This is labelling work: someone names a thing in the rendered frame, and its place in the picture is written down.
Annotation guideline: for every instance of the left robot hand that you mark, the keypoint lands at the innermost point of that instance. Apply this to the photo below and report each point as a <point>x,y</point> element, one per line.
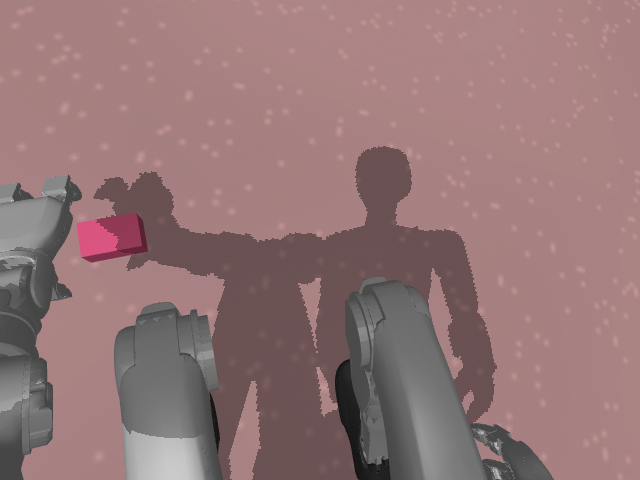
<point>39,225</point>

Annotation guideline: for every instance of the small box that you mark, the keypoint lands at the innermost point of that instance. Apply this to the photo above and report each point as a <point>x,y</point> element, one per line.
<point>111,237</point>

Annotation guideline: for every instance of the right robot foot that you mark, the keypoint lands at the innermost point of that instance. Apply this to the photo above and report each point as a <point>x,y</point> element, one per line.
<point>350,417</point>

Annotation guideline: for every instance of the right robot hand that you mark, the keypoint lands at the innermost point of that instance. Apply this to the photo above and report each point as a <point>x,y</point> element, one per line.
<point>520,462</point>

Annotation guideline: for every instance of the left robot arm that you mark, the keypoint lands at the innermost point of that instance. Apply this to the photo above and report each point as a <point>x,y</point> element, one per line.
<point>26,398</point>

